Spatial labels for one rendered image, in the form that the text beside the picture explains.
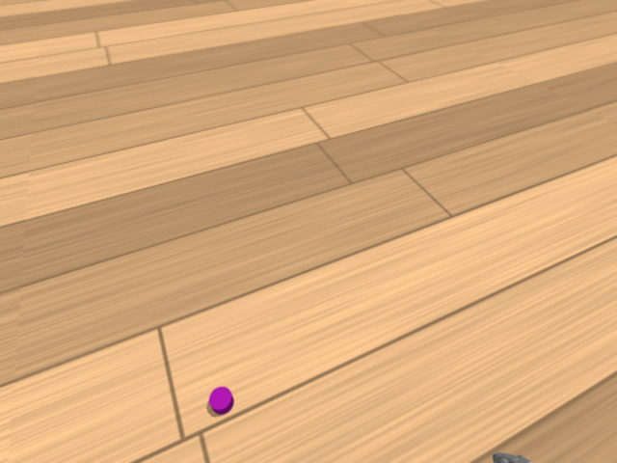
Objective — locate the tin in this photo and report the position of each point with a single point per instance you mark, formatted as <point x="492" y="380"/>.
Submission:
<point x="221" y="400"/>

